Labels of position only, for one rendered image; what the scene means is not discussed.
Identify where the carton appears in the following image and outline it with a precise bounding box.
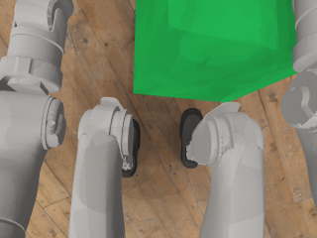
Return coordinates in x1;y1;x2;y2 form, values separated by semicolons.
133;0;298;103

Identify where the left robot thigh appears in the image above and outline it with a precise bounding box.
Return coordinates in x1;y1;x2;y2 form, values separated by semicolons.
68;104;135;238

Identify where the left robot upper arm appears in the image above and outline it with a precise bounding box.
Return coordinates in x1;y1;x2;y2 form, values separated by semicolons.
0;90;66;238

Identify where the right robot thigh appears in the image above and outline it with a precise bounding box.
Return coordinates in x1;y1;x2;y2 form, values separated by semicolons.
198;112;265;238

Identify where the robot thigh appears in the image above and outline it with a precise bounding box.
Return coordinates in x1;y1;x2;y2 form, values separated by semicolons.
198;112;265;238
68;104;135;238

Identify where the right robot forearm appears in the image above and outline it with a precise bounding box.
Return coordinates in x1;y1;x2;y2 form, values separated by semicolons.
292;0;317;73

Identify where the right robot upper arm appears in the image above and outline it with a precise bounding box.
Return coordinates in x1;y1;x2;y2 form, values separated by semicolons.
280;66;317;211

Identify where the left robot forearm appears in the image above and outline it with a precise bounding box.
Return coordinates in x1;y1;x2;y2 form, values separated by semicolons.
0;0;74;95

